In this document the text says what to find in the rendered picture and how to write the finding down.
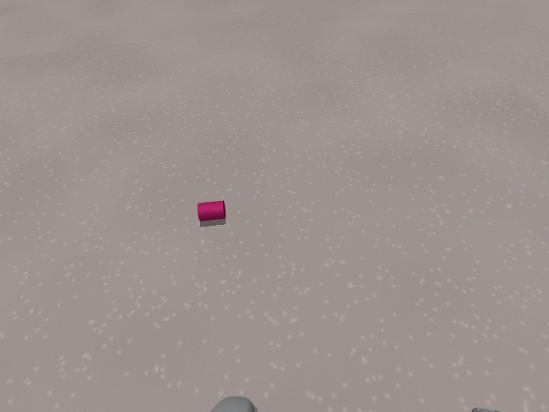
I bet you can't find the can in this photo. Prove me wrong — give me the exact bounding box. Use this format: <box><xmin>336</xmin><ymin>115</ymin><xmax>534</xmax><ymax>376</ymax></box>
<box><xmin>197</xmin><ymin>201</ymin><xmax>226</xmax><ymax>221</ymax></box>

